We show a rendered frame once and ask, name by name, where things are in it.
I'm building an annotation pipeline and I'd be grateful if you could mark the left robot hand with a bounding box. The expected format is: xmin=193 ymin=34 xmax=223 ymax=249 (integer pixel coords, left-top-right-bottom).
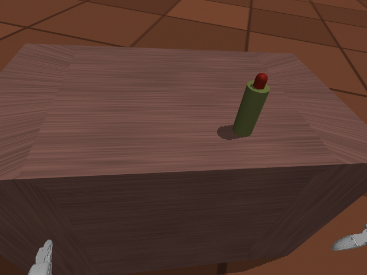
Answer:
xmin=28 ymin=239 xmax=53 ymax=275

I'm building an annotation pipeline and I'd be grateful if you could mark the right robot hand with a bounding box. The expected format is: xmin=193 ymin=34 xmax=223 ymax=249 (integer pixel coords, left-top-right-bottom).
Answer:
xmin=332 ymin=224 xmax=367 ymax=251

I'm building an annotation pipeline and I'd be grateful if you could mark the bottle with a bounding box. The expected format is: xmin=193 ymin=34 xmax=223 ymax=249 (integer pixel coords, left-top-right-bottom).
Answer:
xmin=232 ymin=73 xmax=270 ymax=137

